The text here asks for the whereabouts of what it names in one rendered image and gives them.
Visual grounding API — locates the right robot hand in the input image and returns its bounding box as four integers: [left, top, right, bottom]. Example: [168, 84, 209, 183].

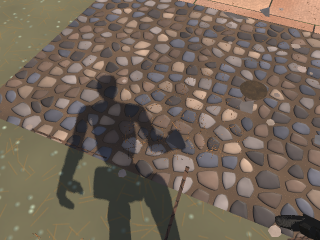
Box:
[275, 214, 320, 240]

